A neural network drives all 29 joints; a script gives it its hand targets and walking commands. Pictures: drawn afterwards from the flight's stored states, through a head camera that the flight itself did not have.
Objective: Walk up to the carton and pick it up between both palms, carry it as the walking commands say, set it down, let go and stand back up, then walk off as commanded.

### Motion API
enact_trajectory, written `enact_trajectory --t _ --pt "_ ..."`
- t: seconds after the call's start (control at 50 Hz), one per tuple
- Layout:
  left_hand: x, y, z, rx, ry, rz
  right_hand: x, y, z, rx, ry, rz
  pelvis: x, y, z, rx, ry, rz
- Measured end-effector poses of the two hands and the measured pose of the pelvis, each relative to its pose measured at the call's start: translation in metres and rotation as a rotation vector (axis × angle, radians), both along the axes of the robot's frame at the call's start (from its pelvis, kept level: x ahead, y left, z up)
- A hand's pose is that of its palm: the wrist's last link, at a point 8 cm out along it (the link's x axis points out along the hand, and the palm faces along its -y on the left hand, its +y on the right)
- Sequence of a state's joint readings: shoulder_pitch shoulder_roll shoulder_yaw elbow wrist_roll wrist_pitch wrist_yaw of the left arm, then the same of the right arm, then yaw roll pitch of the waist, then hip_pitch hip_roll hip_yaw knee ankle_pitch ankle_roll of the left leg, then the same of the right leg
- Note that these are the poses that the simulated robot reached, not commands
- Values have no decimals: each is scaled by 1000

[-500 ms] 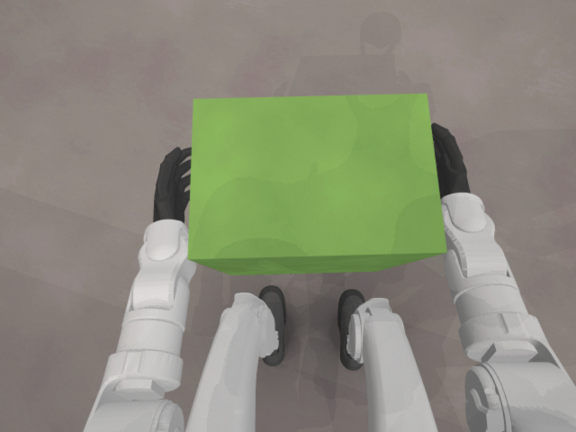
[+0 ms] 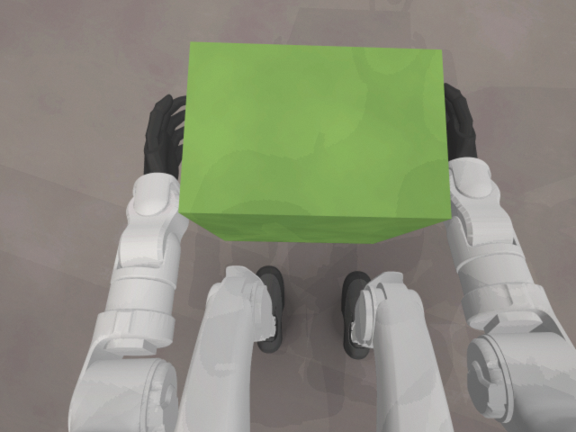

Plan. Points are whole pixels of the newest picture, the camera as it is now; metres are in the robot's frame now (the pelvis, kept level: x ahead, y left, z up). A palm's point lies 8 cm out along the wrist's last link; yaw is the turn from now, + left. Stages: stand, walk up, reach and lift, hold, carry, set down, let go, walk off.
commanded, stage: set down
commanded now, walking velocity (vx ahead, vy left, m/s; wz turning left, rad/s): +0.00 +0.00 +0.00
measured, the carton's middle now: (305, 169) +0.44 +0.02 -0.20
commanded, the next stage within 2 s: none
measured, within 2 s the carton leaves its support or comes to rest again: neither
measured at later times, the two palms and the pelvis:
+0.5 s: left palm (187, 156) +0.46 +0.20 -0.22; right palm (426, 140) +0.49 -0.16 -0.23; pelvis -0.03 +0.00 -0.07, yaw +1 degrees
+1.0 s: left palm (198, 143) +0.49 +0.20 -0.29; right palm (411, 128) +0.53 -0.16 -0.29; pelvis -0.04 -0.01 -0.14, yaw +1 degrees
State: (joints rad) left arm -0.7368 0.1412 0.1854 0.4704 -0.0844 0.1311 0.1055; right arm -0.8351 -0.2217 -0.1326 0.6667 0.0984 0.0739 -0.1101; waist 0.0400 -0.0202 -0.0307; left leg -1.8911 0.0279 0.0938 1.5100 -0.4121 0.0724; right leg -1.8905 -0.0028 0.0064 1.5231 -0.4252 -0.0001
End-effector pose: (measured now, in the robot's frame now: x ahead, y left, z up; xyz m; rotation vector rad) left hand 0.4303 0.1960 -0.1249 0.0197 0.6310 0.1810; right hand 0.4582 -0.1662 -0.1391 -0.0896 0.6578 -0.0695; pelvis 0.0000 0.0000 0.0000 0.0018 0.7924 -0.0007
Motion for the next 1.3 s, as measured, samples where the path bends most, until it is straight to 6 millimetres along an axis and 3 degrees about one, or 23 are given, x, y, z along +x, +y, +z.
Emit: enact_trajectory --t 0.1,0.44,0.56,0.64,0.68,0.94,1.1,1.3 --pt "9 0 -16 -7 -6 -4 10 0 -11 -17 -7 4 -5 0 -16 -1 8 3" --pt "21 3 -87 -11 11 12 29 4 -79 -16 13 18 -23 -2 -67 1 -15 12" --pt "32 2 -113 0 0 5 40 3 -106 1 0 11 -31 -4 -79 4 -101 14" --pt "33 0 -139 -23 -6 20 41 1 -130 0 -6 7 -43 -6 -83 9 -236 15" --pt "32 -1 -151 -25 13 19 40 0 -141 5 15 3 -43 -6 -92 9 -225 15" --pt "62 5 -153 -74 7 39 65 6 -143 12 14 -14 -43 -5 -133 5 -289 19" --pt "63 12 -178 -66 68 45 66 14 -177 33 79 -9 -35 -5 -149 3 -285 29" --pt "65 12 -172 -41 48 38 72 14 -172 48 30 -9 -37 -9 -163 8 -318 35"
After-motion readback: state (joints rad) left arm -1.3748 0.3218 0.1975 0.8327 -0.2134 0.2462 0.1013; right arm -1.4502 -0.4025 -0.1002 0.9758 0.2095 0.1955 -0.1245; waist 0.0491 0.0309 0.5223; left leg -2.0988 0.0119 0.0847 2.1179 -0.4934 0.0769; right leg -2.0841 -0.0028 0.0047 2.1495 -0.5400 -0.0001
